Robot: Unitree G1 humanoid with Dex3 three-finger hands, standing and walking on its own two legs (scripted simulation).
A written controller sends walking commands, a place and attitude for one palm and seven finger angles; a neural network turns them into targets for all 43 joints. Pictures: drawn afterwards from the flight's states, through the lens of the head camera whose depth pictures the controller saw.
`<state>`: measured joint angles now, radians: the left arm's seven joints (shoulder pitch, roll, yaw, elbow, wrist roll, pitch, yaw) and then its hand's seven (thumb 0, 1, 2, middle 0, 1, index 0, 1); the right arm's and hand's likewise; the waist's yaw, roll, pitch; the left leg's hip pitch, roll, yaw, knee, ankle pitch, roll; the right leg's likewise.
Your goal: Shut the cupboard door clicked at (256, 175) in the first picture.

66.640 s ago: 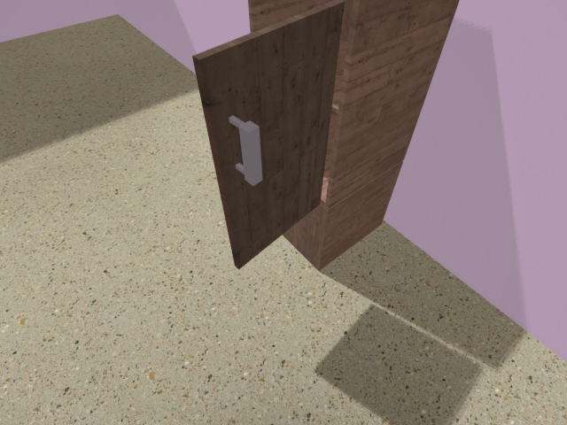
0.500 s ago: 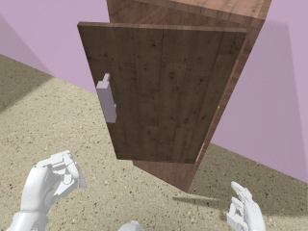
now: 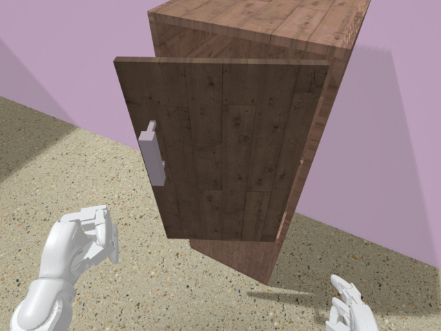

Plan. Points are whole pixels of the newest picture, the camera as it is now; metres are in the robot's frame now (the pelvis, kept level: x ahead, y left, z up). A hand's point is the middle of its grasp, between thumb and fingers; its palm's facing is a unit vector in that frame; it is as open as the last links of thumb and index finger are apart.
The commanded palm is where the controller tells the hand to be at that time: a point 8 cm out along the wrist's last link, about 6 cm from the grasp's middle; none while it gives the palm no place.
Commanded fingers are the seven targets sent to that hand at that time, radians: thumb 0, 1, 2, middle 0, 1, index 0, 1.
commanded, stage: raise the hand and make a fist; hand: left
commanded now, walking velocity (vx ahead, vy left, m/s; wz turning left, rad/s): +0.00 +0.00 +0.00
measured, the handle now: (155, 153) +0.43 +0.17 +0.10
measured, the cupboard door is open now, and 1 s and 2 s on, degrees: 25 25 25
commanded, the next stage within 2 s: bring the fist close to the handle in 0.22 s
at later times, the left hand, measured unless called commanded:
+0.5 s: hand (124, 236) +0.24 +0.17 +0.10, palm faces +0.03 -1.00 -0.05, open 3.1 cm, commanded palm +0.22 +0.22 +0.10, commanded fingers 0.00 0.90 0.90 -1.30 -1.50 -1.30 -1.50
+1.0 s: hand (148, 208) +0.29 +0.15 +0.10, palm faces +0.01 -1.00 -0.04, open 3.1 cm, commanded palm +0.28 +0.19 +0.10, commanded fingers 0.00 0.90 0.90 -1.30 -1.50 -1.30 -1.50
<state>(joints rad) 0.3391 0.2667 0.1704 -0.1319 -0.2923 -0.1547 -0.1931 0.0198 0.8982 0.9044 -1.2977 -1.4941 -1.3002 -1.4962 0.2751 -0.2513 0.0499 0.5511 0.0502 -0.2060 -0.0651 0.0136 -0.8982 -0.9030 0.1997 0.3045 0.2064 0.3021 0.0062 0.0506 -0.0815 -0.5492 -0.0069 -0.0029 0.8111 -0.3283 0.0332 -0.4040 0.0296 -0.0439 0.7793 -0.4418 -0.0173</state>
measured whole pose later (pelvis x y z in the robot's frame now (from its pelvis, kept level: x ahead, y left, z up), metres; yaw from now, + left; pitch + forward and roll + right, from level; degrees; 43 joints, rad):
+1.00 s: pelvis +0.01 -0.01 +0.00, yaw +0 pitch +5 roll -1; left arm 0.11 0.21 0.09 0.02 -0.22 -0.15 -0.11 0.02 0.90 0.90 -1.30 -1.50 -1.30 -1.50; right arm 0.25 -0.25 0.03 0.58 0.04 -0.16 -0.05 0.01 -0.90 -0.90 0.20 0.30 0.21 0.30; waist 0.00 0.05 -0.07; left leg -0.53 -0.01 0.00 0.79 -0.34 0.02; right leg -0.40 0.03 -0.04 0.78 -0.46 -0.03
